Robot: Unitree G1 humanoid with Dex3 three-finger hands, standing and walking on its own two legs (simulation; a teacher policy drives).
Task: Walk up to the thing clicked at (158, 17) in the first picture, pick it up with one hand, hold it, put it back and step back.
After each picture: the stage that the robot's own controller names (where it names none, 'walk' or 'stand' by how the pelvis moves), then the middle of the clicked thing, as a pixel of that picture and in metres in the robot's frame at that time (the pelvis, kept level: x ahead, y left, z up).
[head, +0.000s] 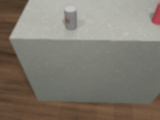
stand; out of the picture +0.82 -0.42 +0.00
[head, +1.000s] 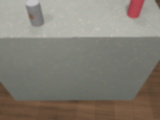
walk; (135, 5) +0.79 -0.23 +0.03
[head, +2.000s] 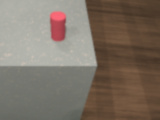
walk; (58, 27) +0.61 +0.13 +0.03
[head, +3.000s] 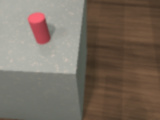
walk; (40, 29) +0.56 +0.21 +0.05
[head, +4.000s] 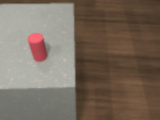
stand; (38, 47) +0.55 +0.21 +0.00
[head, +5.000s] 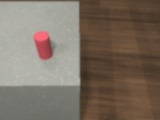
stand; (43, 46) +0.56 +0.19 +0.00
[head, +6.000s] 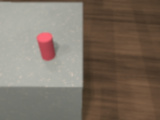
stand; (46, 47) +0.55 +0.18 +0.00
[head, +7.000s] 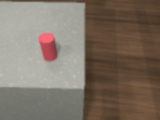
stand; (48, 47) +0.55 +0.17 +0.00
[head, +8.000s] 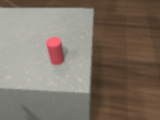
rise first; (55, 51) +0.54 +0.17 +0.00
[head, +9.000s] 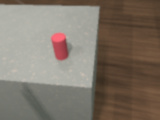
go down; (60, 47) +0.57 +0.16 +0.01
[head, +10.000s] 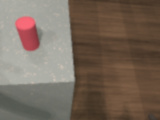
go down; (28, 34) +0.54 +0.16 +0.03
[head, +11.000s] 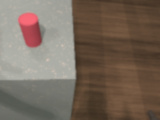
approach; (31, 31) +0.55 +0.16 +0.04
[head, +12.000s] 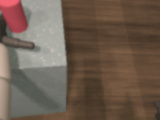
close; (14, 14) +0.57 +0.17 +0.08
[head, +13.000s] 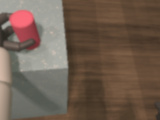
lift; (26, 31) +0.49 +0.13 +0.07
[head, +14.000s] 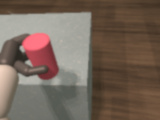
lift; (42, 57) +0.32 +0.12 +0.21
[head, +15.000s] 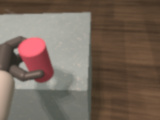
hold; (38, 61) +0.31 +0.14 +0.20
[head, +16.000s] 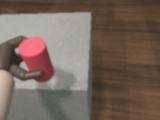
hold; (38, 61) +0.31 +0.14 +0.20
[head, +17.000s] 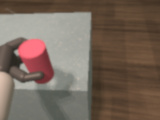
hold; (38, 62) +0.31 +0.14 +0.19
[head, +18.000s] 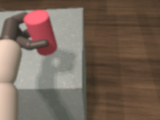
crouch; (42, 34) +0.40 +0.12 +0.22
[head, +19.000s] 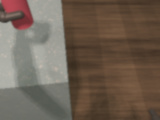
lower; (16, 6) +0.51 +0.14 +0.20
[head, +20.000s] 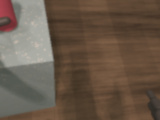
lower; (0, 9) +0.55 +0.15 +0.10
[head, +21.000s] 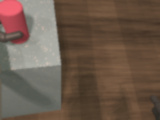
lower; (14, 23) +0.51 +0.14 +0.08
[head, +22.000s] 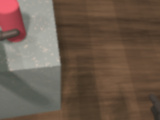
lower; (11, 21) +0.52 +0.15 +0.08
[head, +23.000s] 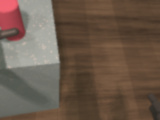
lower; (10, 20) +0.52 +0.15 +0.08
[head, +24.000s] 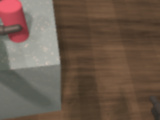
open; (14, 21) +0.53 +0.14 +0.08
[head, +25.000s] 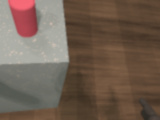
sink last; (24, 16) +0.52 +0.13 +0.08
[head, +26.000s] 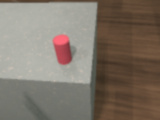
sink last; (62, 50) +0.52 +0.13 +0.04
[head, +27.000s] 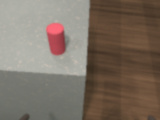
stand; (56, 39) +0.52 +0.13 +0.05
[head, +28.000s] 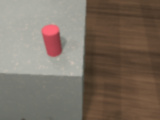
stand; (52, 41) +0.52 +0.13 +0.06
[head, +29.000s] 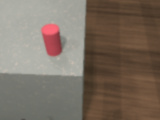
stand; (52, 40) +0.52 +0.13 +0.06
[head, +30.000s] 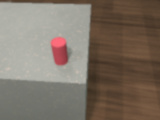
stand; (59, 51) +0.53 +0.13 +0.00
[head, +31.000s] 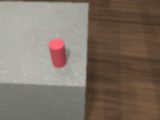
stand; (58, 53) +0.51 +0.13 +0.00
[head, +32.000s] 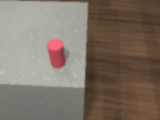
stand; (56, 54) +0.51 +0.13 +0.00
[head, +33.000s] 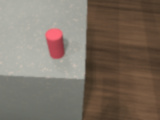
walk; (55, 44) +0.51 +0.13 +0.00
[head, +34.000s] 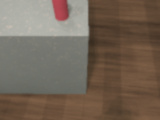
walk; (60, 6) +0.69 +0.13 +0.02
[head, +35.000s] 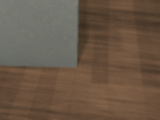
walk; out of the picture +0.97 +0.18 +0.02
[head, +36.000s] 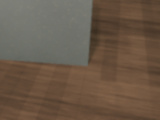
stand; out of the picture +1.14 +0.11 +0.02
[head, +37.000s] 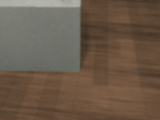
stand; out of the picture +1.12 +0.15 +0.00
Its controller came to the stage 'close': yes
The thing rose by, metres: 0.22
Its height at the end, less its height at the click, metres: +0.00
